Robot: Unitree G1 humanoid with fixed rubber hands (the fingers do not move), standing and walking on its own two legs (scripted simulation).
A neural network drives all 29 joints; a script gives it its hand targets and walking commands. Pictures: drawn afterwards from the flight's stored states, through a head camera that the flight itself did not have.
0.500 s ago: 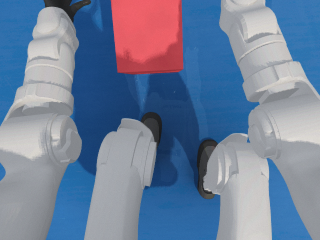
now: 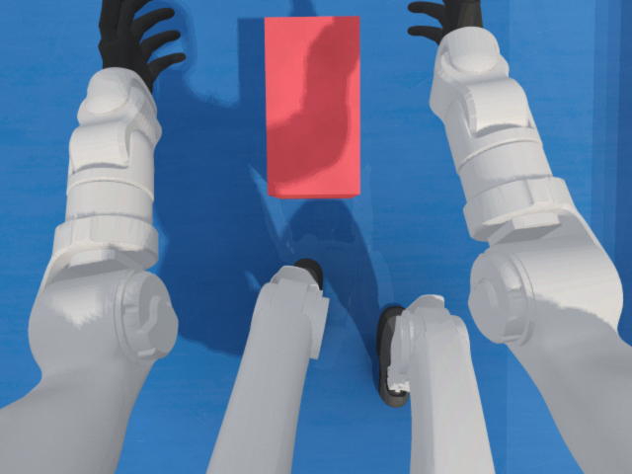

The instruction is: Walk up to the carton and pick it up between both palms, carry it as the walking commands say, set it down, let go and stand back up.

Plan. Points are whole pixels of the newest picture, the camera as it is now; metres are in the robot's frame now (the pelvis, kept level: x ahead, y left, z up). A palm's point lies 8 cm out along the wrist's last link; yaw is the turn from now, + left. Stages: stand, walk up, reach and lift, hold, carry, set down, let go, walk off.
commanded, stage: set down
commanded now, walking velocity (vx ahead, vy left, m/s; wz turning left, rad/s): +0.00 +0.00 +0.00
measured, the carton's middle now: (314, 121) +0.53 +0.13 -0.41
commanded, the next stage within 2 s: let go in 0.64 s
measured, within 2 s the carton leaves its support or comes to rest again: neither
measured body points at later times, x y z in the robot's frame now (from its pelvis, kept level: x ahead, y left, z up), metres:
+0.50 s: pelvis +0.02 +0.00 +0.15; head +0.32 +0.06 +0.48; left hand +0.49 +0.30 +0.04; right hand +0.58 -0.02 +0.05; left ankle +0.13 +0.10 -0.47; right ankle +0.07 -0.12 -0.47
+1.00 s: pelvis +0.06 +0.02 +0.21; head +0.34 +0.09 +0.55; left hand +0.43 +0.30 +0.06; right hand +0.51 -0.06 +0.07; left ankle +0.13 +0.10 -0.47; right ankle +0.07 -0.12 -0.47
